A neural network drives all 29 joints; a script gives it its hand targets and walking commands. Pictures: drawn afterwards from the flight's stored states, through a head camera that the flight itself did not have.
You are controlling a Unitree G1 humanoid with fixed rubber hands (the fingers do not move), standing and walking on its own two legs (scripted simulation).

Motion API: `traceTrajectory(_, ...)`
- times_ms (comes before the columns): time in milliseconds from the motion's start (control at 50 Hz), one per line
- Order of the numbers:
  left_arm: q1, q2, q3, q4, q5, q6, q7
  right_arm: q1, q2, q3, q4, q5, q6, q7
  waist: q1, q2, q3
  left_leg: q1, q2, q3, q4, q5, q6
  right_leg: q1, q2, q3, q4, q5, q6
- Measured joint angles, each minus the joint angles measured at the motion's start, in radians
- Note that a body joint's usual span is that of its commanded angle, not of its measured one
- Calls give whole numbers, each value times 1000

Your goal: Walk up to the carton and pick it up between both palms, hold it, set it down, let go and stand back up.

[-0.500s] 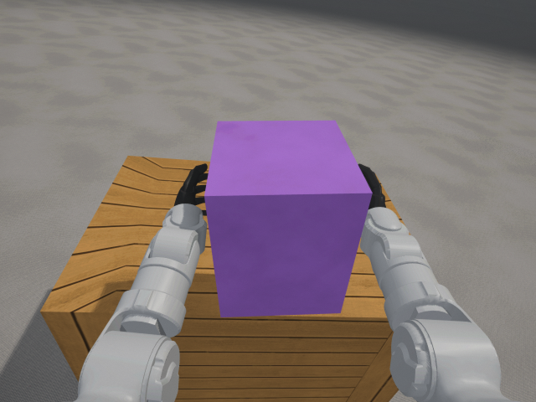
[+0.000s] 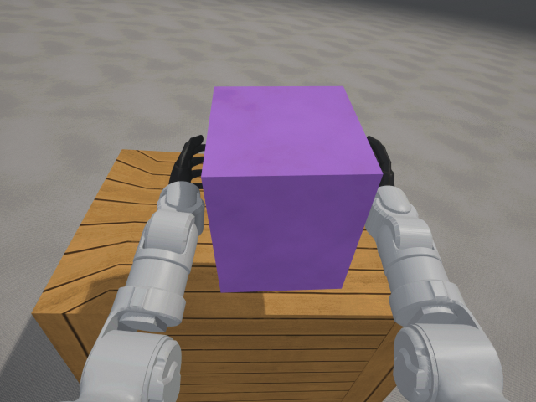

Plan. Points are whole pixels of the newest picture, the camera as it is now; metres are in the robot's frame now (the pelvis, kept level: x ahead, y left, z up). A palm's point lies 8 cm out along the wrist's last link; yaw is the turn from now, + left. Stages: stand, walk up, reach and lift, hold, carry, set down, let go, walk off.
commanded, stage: reach and lift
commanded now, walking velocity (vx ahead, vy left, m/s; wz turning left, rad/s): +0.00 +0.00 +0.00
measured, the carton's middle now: (280, 191) +0.42 -0.01 +0.16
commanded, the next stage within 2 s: hold in 0.96 s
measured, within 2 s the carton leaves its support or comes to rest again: neither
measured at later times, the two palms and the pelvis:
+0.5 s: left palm (177, 197) +0.37 +0.14 +0.18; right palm (379, 200) +0.37 -0.15 +0.19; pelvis -0.01 +0.00 +0.00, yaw +0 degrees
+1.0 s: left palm (171, 186) +0.36 +0.14 +0.20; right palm (384, 186) +0.36 -0.15 +0.22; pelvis -0.02 +0.00 +0.00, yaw +0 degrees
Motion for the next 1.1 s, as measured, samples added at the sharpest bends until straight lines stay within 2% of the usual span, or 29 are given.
traceTrajectory(60, 0, 0, 0, 14, 23, 26, -18, -3, 0, 1, 14, 0, 26, -5, 0, 0, 8, 8, 0, 0, -1, 0, 0, 8, 0, 0, -1, 0, 0)
traceTrajectory(160, 0, 2, 0, 11, 7, 62, -18, 2, -1, 12, 8, 2, 60, -13, 0, 0, 20, 11, 0, 0, -1, 2, 0, 11, 0, 0, -1, 3, 0)
traceTrajectory(300, 0, 3, 0, -96, -5, 79, -7, 10, -1, 18, -94, 24, 63, -19, 0, 0, 14, 15, 0, 0, -1, 6, 0, 15, 0, 0, -1, 7, 0)
traceTrajectory(380, 1, 3, 0, -58, 41, 88, -34, -2, -1, 18, -44, 24, 69, -21, 0, 0, 14, 34, 0, 0, -1, 6, 0, 34, 0, 0, -1, 7, 0)
traceTrajectory(460, 0, 2, 0, 3, 42, 114, -43, -2, -1, 18, 22, 24, 89, -24, 0, 0, 15, 41, 0, 0, -1, 8, 0, 41, 0, 0, -1, 11, 0)
traceTrajectory(540, 0, 5, 0, -16, -3, 118, -22, 4, -1, 18, -2, 24, 93, -25, 0, 0, 18, 41, 0, 0, -1, 14, 0, 41, 0, 0, -1, 16, 0)
traceTrajectory(620, 0, 5, 0, -53, -7, 117, -16, 2, -1, 18, -41, 24, 94, -25, 0, 0, 4, 41, 0, 0, -1, 15, 0, 41, 0, 0, -1, 18, 0)
traceTrajectory(740, -2, 6, 0, 4, 34, 117, -41, -18, -4, 18, 31, 24, 94, -26, 0, 0, -16, 42, 0, 0, -1, 15, 0, 42, 0, 0, -1, 19, 0)
traceTrajectory(820, -2, 6, 0, 42, 27, 118, -44, -19, -4, 18, 69, 24, 95, -28, 0, 0, -10, 41, 0, 0, -1, 18, 0, 42, 0, 0, -1, 22, 0)
traceTrajectory(940, -3, 11, 0, -12, -23, 117, -15, -19, -4, 18, 16, 25, 94, -27, 0, 0, -13, 42, 0, 0, -1, 18, 0, 42, 0, 0, -1, 21, 0)
traceTrajectory(1100, -10, 13, 0, 8, 21, 126, -43, -37, -6, 18, 42, 25, 105, -31, 0, 0, -22, 42, 0, 0, -2, 15, 0, 42, 0, 0, -2, 18, 0)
